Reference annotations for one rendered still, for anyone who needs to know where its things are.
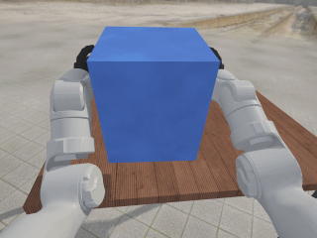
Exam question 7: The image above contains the carton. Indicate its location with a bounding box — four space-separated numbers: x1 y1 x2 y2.
86 26 220 164

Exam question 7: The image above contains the right robot hand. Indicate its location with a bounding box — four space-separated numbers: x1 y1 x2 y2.
209 47 224 69

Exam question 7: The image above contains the left robot upper arm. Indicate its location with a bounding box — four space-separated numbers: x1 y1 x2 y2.
0 163 105 238

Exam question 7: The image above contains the left robot forearm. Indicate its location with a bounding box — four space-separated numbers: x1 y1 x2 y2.
40 68 95 202

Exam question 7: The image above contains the left robot hand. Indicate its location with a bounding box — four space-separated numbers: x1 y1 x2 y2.
73 45 94 73

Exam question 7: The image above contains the right robot upper arm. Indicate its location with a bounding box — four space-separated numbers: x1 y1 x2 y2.
235 146 317 238

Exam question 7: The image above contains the right robot forearm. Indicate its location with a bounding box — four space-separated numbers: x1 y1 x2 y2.
211 68 303 185

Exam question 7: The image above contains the table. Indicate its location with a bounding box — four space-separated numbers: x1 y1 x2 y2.
23 89 317 238

